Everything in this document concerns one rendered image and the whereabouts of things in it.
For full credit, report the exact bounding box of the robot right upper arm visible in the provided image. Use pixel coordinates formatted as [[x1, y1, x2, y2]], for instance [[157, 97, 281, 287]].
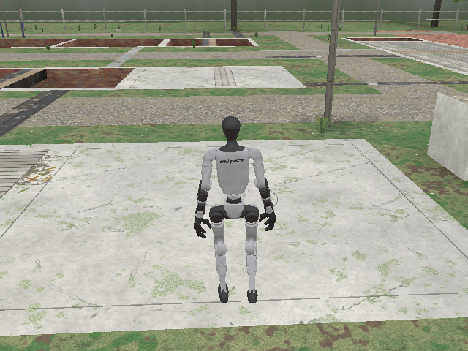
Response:
[[247, 147, 266, 189]]

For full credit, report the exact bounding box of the left robot shin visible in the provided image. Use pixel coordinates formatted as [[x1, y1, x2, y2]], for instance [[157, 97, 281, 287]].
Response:
[[214, 244, 227, 293]]

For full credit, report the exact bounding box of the left robot hand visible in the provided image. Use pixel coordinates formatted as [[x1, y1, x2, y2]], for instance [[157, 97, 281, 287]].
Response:
[[194, 217, 211, 238]]

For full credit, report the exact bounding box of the right robot hand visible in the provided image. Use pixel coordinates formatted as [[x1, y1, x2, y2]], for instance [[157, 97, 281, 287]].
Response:
[[259, 211, 276, 231]]

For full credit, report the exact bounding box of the robot left foot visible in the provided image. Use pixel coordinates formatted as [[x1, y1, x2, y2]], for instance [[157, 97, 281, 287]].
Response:
[[218, 285, 229, 303]]

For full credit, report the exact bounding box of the robot left forearm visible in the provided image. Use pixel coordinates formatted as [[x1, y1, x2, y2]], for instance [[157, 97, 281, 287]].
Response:
[[195, 180, 208, 219]]

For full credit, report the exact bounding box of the robot right forearm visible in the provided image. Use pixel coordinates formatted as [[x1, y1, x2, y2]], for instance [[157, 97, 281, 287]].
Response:
[[259, 177, 274, 214]]

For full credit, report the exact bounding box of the robot left upper arm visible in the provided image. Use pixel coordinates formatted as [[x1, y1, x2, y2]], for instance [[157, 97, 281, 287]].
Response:
[[201, 148, 217, 191]]

